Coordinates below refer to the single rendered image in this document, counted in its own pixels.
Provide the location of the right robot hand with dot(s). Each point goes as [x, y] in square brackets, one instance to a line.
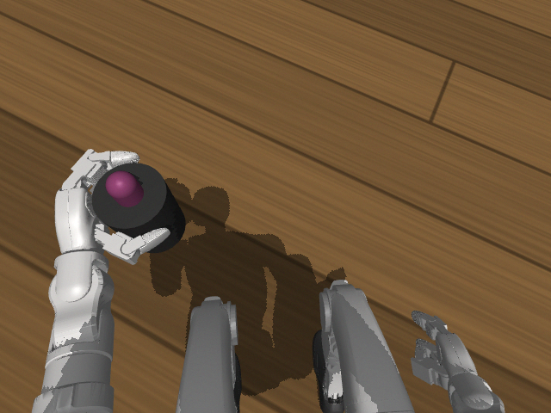
[436, 364]

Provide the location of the bottle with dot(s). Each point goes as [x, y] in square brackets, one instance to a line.
[133, 198]

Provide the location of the left robot hand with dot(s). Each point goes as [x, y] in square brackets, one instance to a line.
[78, 227]

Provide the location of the right robot foot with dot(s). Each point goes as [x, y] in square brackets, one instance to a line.
[327, 405]

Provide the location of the right robot arm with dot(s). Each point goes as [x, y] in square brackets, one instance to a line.
[469, 393]

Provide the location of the left robot arm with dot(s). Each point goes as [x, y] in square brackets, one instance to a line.
[78, 362]

